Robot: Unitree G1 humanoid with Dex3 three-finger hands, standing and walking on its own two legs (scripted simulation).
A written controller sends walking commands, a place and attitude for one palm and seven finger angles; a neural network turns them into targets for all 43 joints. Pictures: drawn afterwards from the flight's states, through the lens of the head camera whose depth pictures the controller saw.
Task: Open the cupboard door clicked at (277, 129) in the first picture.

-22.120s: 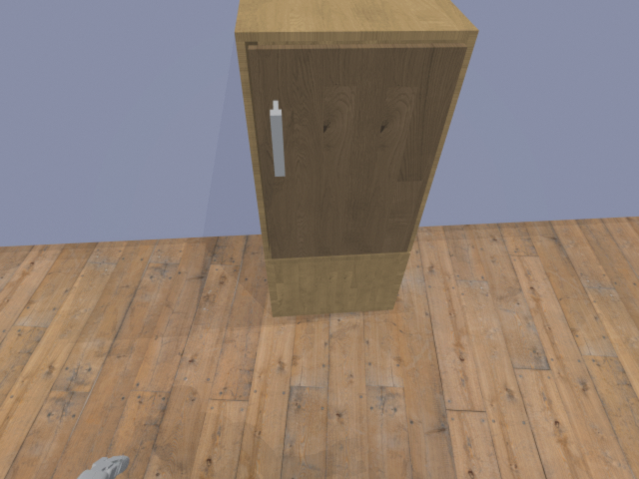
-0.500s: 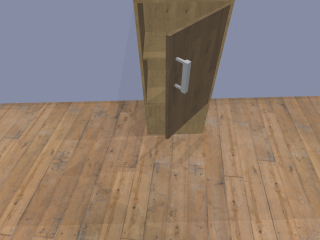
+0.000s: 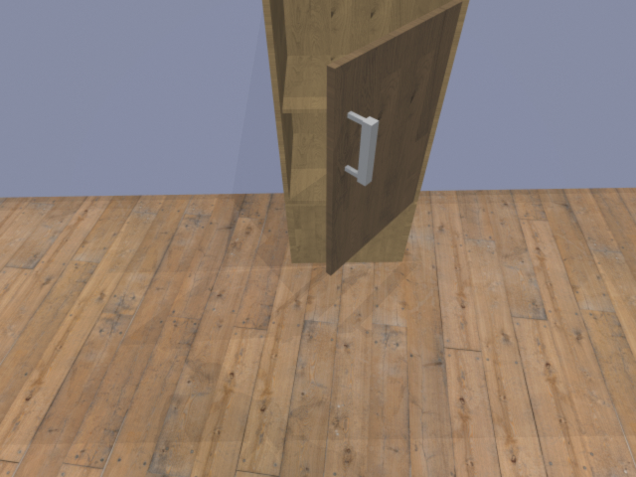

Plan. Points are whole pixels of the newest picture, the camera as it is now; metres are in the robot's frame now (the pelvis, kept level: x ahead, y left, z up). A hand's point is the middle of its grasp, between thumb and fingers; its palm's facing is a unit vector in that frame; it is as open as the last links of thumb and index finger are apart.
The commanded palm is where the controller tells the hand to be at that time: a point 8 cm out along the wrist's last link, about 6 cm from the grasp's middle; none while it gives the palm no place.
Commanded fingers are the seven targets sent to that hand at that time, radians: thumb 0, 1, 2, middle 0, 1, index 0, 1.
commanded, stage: look to check the result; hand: left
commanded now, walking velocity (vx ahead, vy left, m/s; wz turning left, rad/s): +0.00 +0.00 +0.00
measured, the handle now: (359, 149) +0.69 -0.04 +0.01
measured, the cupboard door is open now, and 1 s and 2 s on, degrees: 46 46 46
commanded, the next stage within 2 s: walk to a spot facing it in 0.20 s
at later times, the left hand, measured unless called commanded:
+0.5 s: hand out of the picture +0.07 +0.22 -0.17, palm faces -0.04 -0.95 -0.30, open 7.4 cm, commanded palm none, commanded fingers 0.00 0.90 0.90 -0.20 -0.30 -0.20 -0.30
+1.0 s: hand out of the picture +0.11 +0.17 -0.18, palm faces -0.24 -0.92 -0.30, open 7.4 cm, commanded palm none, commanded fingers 0.00 0.90 0.90 -0.20 -0.30 -0.20 -0.30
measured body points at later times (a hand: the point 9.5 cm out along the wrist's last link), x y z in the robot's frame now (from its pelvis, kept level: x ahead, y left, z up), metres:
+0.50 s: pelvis +0.01 +0.00 +0.00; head +0.03 -0.01 +0.45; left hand +0.08 +0.27 -0.14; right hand +0.06 -0.27 -0.16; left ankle +0.01 +0.12 -0.75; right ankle -0.01 -0.09 -0.75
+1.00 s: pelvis -0.01 -0.02 -0.02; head +0.04 -0.06 +0.42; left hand +0.12 +0.22 -0.16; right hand -0.03 -0.29 -0.18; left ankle -0.01 +0.12 -0.69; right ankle -0.04 -0.13 -0.75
